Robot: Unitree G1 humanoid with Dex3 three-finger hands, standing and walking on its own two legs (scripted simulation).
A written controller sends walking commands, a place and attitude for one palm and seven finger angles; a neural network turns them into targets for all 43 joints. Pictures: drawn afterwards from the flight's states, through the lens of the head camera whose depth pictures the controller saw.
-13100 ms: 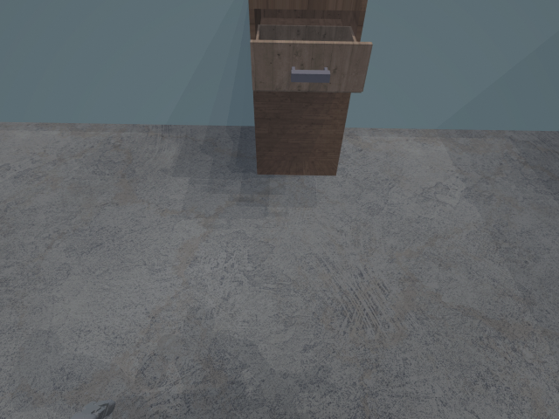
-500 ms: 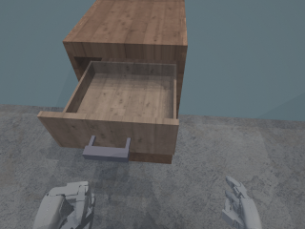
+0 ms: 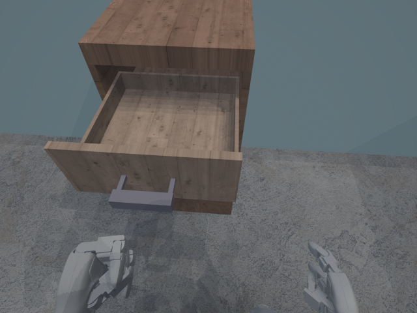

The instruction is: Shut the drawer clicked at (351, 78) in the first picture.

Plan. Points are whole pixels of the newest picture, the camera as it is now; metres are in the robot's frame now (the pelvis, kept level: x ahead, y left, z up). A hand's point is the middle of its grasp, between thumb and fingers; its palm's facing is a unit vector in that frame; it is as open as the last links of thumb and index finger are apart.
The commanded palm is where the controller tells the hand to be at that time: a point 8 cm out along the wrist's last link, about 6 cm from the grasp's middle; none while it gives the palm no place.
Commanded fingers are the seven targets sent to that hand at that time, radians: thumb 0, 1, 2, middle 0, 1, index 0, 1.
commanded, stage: bring the fist close to the handle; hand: left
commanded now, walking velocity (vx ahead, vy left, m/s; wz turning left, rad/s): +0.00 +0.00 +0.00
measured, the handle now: (145, 190) +0.35 +0.16 +0.02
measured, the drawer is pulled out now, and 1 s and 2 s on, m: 0.29 0.29 0.25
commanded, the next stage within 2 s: push the drawer shut in 1.04 s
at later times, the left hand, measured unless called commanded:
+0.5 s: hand (145, 257) +0.21 +0.13 +0.03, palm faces -0.03 -1.00 -0.02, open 3.3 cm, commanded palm +0.19 +0.19 +0.04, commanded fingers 0.00 0.90 0.90 -1.40 -1.60 -1.40 -1.60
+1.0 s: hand (149, 253) +0.22 +0.12 +0.03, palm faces -0.03 -1.00 -0.01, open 3.3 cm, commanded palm +0.20 +0.18 +0.02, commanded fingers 0.00 0.90 0.90 -1.40 -1.60 -1.40 -1.60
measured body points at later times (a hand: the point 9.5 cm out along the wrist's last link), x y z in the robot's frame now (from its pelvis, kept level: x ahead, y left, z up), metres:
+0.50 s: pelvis +0.00 +0.01 -0.02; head +0.08 +0.01 +0.42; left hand +0.21 +0.18 +0.03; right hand +0.18 -0.22 -0.09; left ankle -0.04 +0.11 -0.68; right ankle +0.04 -0.12 -0.68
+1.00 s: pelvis +0.00 +0.01 -0.03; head +0.08 +0.00 +0.41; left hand +0.22 +0.18 +0.03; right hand +0.18 -0.22 -0.11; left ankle -0.04 +0.11 -0.68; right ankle +0.04 -0.12 -0.68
